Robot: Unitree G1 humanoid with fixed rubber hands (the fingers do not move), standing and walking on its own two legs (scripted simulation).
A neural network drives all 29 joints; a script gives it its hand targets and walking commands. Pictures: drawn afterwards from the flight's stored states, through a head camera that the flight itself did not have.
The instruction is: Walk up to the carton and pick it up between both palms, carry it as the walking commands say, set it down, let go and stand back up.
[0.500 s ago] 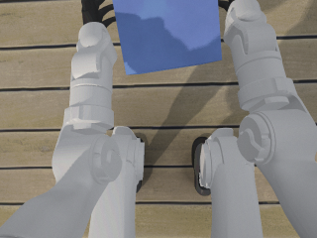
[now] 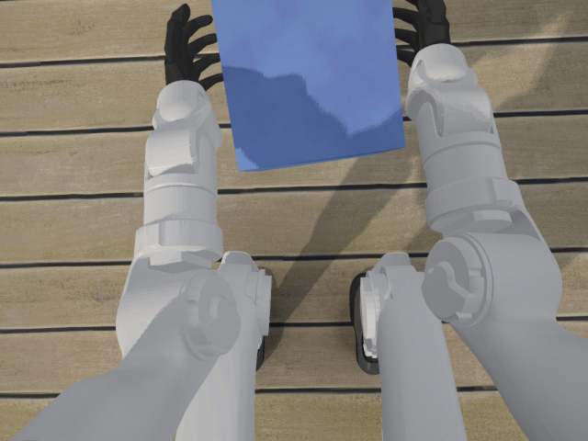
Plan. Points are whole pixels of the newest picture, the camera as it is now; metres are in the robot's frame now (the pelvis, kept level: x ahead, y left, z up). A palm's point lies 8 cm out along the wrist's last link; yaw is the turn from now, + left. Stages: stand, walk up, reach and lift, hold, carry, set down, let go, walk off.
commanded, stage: reach and lift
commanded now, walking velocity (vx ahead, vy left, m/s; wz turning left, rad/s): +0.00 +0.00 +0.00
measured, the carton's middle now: (307, 86) +0.54 +0.01 -0.17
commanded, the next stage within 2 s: none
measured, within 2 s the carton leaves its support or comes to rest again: neither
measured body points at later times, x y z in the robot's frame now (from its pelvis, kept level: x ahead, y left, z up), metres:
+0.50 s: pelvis +0.00 +0.00 +0.05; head +0.28 -0.01 +0.41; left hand +0.50 +0.14 -0.02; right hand +0.53 -0.13 -0.02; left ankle +0.11 +0.13 -0.41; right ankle +0.11 -0.12 -0.41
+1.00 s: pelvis +0.02 +0.00 +0.10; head +0.24 -0.01 +0.49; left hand +0.48 +0.14 +0.05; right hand +0.51 -0.12 +0.05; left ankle +0.11 +0.13 -0.41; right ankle +0.11 -0.12 -0.41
